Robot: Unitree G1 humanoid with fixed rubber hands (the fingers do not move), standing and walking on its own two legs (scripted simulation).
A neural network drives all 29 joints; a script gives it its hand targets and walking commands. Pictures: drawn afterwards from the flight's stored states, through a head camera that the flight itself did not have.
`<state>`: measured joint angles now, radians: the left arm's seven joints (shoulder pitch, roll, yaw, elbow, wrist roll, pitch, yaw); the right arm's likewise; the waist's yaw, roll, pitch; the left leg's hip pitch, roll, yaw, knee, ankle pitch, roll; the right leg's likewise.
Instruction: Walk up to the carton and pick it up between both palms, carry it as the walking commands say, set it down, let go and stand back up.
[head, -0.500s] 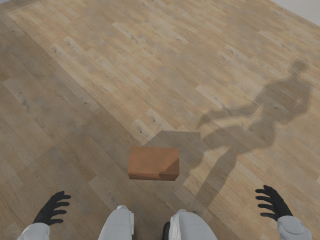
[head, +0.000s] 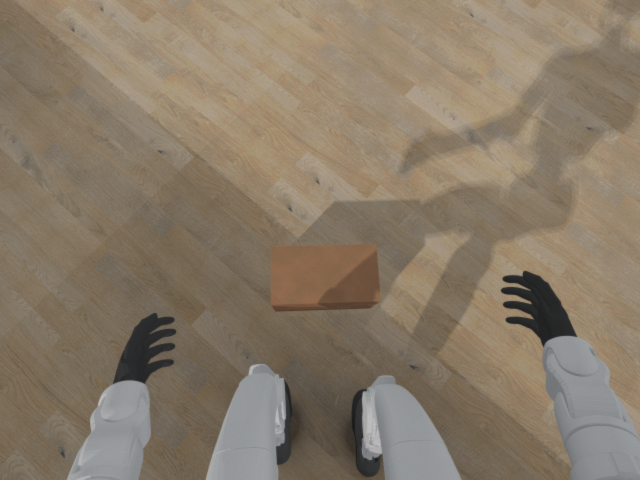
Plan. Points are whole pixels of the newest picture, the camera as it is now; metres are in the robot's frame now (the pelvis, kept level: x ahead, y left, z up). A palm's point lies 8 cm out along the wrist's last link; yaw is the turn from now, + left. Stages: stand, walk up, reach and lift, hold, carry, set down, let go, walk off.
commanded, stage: reach and lift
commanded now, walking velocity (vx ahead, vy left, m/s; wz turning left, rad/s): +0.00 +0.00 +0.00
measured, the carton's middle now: (323, 279) +0.43 -0.03 -0.63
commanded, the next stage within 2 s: none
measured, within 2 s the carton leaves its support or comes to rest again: neither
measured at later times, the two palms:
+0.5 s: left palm (179, 263) +0.38 +0.21 -0.17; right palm (494, 227) +0.41 -0.26 -0.13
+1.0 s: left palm (225, 256) +0.41 +0.16 -0.26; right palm (483, 252) +0.40 -0.29 -0.23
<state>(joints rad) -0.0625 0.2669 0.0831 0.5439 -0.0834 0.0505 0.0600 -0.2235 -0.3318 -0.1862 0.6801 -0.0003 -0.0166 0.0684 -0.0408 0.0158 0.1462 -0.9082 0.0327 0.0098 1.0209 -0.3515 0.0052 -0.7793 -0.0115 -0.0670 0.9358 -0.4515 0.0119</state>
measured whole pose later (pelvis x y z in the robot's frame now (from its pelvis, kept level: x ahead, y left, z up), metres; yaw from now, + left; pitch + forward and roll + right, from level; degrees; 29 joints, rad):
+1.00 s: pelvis -0.07 +0.00 -0.10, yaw -5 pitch +44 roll -5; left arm -0.98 0.23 0.21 0.74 -0.03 0.11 0.11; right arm -1.04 -0.39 -0.37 0.91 0.01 0.04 0.11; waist 0.00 0.05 0.07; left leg -1.73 0.05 -0.03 1.29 -0.33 0.01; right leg -1.65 0.02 -0.06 1.27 -0.40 0.00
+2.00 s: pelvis -0.12 -0.01 -0.32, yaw -4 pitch +32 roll -3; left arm -1.41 0.46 0.15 1.00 -0.25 0.04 0.09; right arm -1.38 -0.48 -0.18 1.15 0.14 0.08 0.03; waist 0.03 0.07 0.53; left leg -2.20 0.01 -0.04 2.10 -0.47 0.01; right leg -2.12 0.00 -0.05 2.14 -0.58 -0.01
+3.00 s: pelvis -0.10 -0.01 -0.36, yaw -4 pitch +34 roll -3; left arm -1.52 0.37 0.06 1.40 -0.29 0.02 0.10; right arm -1.43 -0.42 0.00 1.14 0.20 0.03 -0.02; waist 0.00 0.07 0.47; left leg -2.30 0.00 -0.04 2.22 -0.50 0.01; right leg -2.22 -0.01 -0.04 2.26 -0.63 0.00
